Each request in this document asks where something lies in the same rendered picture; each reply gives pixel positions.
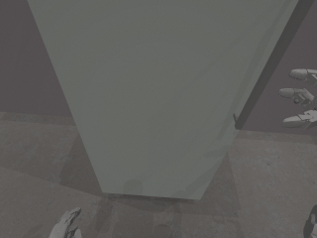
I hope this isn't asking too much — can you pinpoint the robot left hand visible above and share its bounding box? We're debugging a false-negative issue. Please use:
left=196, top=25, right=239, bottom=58
left=49, top=207, right=82, bottom=238

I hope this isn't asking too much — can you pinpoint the handle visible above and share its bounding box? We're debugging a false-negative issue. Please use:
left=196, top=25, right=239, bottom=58
left=233, top=0, right=315, bottom=130

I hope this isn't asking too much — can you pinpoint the robot right upper arm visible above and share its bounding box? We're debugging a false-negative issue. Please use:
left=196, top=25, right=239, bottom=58
left=303, top=204, right=317, bottom=238

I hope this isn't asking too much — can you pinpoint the fridge door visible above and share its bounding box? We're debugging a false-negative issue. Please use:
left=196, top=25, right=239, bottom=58
left=27, top=0, right=299, bottom=200

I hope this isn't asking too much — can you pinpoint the robot right hand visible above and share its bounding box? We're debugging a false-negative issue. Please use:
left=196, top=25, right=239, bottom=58
left=277, top=68, right=317, bottom=130

